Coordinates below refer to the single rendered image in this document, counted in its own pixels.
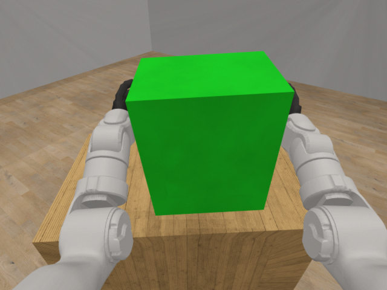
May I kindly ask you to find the right robot forearm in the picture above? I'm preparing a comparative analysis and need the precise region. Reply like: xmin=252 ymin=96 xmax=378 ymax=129
xmin=281 ymin=113 xmax=387 ymax=233

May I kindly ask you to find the carton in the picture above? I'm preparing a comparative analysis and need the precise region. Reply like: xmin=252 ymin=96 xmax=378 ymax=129
xmin=125 ymin=51 xmax=294 ymax=216

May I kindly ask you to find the right robot hand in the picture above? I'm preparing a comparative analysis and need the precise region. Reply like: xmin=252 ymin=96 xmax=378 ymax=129
xmin=288 ymin=83 xmax=302 ymax=115

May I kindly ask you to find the left robot forearm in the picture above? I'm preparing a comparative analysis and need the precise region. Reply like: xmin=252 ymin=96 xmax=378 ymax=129
xmin=59 ymin=109 xmax=135 ymax=256

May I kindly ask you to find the pedestal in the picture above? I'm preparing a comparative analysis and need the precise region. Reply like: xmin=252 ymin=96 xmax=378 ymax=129
xmin=32 ymin=134 xmax=312 ymax=290

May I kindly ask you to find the right robot upper arm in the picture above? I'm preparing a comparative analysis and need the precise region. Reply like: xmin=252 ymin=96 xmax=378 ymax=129
xmin=302 ymin=205 xmax=387 ymax=290

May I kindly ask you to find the left robot hand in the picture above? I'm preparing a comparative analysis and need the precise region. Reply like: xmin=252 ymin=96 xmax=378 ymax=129
xmin=112 ymin=79 xmax=133 ymax=111

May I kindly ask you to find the left robot upper arm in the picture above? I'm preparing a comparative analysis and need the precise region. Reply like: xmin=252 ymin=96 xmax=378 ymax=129
xmin=12 ymin=207 xmax=133 ymax=290

